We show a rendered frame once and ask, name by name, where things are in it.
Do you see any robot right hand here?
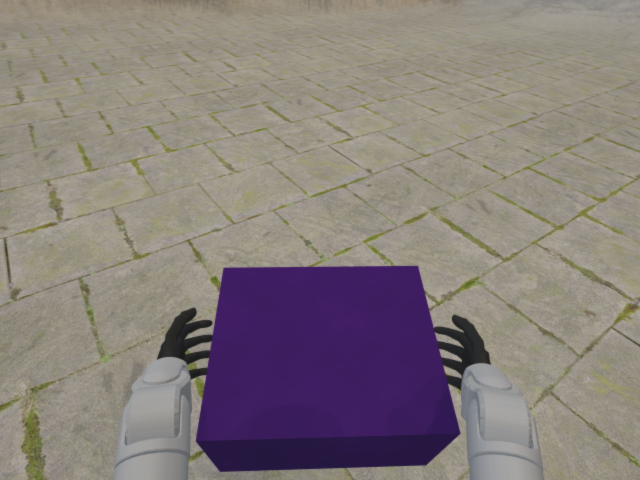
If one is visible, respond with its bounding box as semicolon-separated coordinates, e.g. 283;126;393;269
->
434;315;491;390

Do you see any carton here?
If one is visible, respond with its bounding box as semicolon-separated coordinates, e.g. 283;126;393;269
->
196;266;461;472

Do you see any robot right forearm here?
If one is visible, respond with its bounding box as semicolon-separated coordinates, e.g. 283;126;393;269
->
461;363;544;480

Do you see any robot left forearm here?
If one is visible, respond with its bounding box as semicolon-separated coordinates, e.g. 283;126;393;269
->
113;357;192;480

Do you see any robot left hand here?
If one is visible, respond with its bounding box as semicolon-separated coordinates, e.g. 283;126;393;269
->
157;308;213;379

